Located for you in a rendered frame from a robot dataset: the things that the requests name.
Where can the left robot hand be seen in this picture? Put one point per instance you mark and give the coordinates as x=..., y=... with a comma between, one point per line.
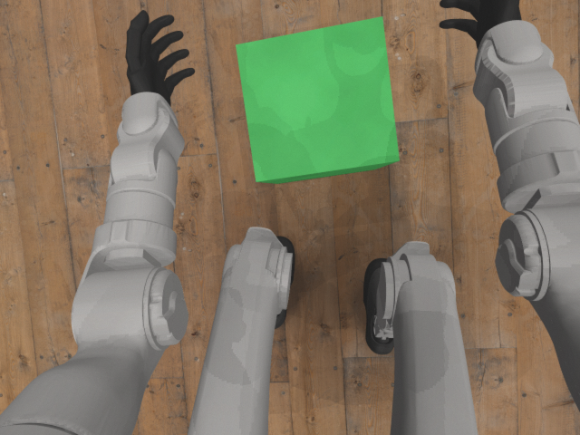
x=145, y=72

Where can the robot right forearm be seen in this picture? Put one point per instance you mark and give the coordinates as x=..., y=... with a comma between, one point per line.
x=532, y=124

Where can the carton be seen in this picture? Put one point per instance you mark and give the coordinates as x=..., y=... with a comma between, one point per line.
x=319, y=103

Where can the left robot shin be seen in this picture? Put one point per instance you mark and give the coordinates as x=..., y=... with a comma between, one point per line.
x=258, y=233

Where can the robot left foot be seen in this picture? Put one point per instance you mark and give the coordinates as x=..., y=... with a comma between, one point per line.
x=290, y=249

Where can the robot left upper arm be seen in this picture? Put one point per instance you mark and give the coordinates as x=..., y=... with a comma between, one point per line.
x=123, y=321

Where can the robot right upper arm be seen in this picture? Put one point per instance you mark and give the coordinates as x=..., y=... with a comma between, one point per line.
x=538, y=257

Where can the right robot hand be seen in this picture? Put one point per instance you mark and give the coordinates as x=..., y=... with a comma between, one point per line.
x=488, y=14

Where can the robot left forearm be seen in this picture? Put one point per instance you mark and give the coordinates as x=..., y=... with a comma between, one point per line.
x=137, y=230

